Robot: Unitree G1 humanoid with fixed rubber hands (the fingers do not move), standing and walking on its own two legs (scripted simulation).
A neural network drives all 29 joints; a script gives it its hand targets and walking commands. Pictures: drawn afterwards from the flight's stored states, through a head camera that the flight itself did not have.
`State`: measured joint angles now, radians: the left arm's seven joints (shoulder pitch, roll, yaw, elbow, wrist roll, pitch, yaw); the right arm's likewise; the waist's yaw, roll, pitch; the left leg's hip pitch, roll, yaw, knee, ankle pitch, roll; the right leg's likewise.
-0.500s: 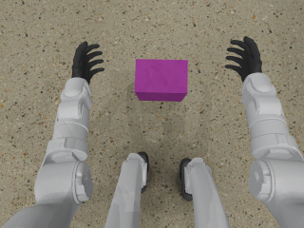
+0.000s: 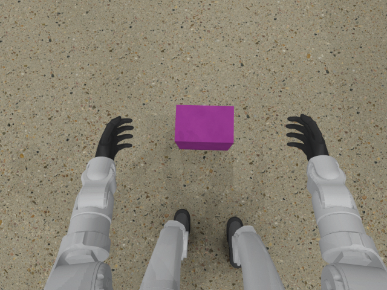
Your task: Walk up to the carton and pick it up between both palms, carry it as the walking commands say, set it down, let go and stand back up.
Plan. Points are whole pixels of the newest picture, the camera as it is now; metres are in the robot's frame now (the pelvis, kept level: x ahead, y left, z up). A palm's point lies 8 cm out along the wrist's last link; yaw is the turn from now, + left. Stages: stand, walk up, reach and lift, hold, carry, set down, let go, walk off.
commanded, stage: let go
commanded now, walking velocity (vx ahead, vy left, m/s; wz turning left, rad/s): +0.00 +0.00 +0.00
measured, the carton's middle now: (204, 129) +0.53 +0.02 -0.60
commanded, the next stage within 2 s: stand in 0.94 s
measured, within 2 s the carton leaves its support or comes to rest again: neither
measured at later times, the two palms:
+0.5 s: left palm (64, 237) +0.22 +0.23 +0.00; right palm (376, 238) +0.23 -0.23 +0.00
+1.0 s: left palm (56, 246) +0.21 +0.24 +0.00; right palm out of the picture +0.21 -0.24 +0.00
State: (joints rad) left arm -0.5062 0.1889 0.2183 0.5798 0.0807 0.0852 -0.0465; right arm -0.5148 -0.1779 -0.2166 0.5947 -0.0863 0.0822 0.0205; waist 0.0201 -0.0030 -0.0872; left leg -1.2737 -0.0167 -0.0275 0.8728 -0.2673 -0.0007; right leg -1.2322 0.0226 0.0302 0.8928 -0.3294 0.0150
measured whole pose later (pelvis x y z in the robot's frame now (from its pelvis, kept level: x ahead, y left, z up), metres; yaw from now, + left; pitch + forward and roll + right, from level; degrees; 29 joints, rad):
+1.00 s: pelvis +0.05 +0.00 +0.07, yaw +0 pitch -4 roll +0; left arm 0.22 0.25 0.02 0.47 0.03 0.13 -0.02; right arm 0.20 -0.23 -0.03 0.52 -0.03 0.10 0.03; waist 0.01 -0.01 0.08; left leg -0.14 -0.01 -0.01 0.48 -0.27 0.00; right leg -0.09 0.01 0.05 0.46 -0.31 0.01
